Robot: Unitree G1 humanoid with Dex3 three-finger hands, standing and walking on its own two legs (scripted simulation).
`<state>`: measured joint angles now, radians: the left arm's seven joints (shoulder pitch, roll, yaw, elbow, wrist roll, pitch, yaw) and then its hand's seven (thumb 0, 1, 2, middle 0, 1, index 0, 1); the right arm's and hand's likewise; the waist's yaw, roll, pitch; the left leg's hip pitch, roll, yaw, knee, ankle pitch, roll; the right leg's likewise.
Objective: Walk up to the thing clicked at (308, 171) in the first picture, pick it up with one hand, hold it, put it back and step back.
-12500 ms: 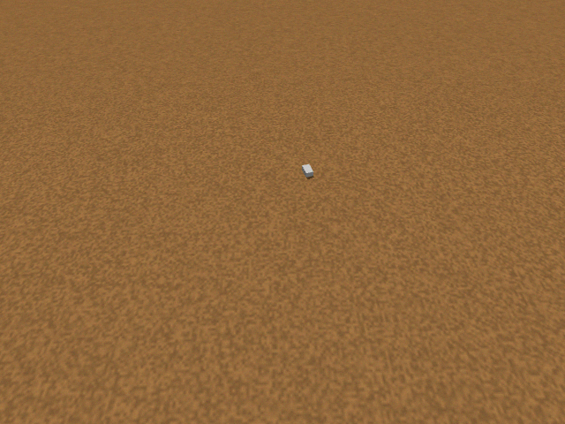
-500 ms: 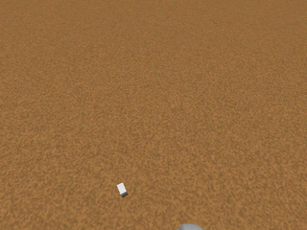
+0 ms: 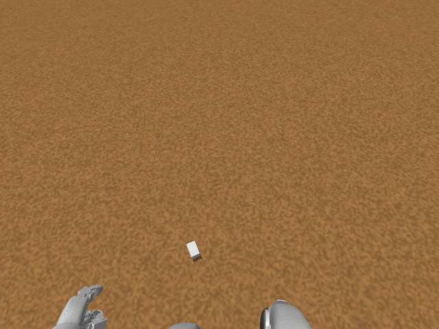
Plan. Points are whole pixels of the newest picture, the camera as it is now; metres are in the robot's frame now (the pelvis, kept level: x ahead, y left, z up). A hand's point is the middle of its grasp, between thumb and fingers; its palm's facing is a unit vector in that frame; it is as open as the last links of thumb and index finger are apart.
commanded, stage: walk up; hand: left
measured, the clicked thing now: (193, 249) +0.51 +0.18 -0.73
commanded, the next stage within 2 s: stand in 0.80 s
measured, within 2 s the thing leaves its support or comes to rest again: neither
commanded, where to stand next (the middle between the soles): +0.10 -0.02 m, yaw -5 degrees
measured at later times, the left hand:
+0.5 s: hand out of the picture +0.13 +0.24 -0.12, palm faces -0.14 -0.92 -0.37, open 7.4 cm
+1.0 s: hand (121, 318) +0.15 +0.23 -0.14, palm faces -0.15 -0.94 -0.31, open 7.4 cm
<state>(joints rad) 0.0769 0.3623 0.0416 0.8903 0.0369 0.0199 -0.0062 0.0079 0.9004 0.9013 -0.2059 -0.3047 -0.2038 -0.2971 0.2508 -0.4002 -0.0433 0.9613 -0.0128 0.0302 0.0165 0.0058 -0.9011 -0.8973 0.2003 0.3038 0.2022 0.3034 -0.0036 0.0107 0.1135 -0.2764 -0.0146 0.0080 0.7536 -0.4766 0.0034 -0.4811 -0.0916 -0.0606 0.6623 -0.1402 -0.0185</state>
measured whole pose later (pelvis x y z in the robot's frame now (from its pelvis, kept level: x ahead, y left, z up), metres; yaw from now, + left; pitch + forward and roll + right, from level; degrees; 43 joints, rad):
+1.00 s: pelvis +0.06 -0.01 +0.02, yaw -6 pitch -3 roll -1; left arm 0.17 0.35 -0.01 1.01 0.02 -0.01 -0.01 0.01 0.91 0.90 -0.20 -0.30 -0.20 -0.30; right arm 0.10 -0.33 -0.02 1.02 -0.01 0.00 0.01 0.01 -0.90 -0.90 0.20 0.30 0.20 0.30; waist 0.00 -0.01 0.10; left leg -0.32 0.03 0.02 0.53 -0.15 0.00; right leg -0.16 -0.01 0.01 0.55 -0.33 0.01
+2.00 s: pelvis +0.09 +0.00 +0.04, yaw -6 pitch -2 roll +0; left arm 0.13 0.35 0.00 1.12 0.01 -0.02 -0.01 0.01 0.91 0.90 -0.20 -0.30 -0.20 -0.30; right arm 0.05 -0.33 -0.01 1.15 -0.01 -0.01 0.01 0.01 -0.90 -0.90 0.20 0.30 0.20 0.30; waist -0.01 -0.01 0.06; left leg -0.22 0.01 0.04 0.36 -0.12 0.01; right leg -0.02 -0.02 0.02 0.31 -0.26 0.03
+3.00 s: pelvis +0.08 -0.01 +0.03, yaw -6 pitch -1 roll +0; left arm 0.12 0.37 0.02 1.05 -0.01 0.01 0.01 0.01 0.91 0.90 -0.20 -0.30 -0.20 -0.30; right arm 0.05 -0.35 -0.03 1.09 0.01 0.01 0.01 0.01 -0.90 -0.90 0.20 0.30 0.20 0.30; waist -0.01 -0.02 0.12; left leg -0.28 0.01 0.02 0.42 -0.12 0.01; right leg -0.14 -0.02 0.00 0.49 -0.30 0.01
